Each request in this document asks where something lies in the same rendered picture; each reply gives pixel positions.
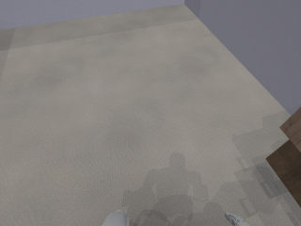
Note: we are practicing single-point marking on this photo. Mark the right robot hand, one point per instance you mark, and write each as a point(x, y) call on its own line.
point(235, 220)

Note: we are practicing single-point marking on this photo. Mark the left robot thigh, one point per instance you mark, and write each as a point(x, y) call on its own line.
point(116, 219)

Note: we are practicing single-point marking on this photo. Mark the cabinet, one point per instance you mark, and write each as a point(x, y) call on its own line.
point(286, 163)

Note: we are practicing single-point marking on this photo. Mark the drawer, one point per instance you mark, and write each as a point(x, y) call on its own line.
point(292, 128)

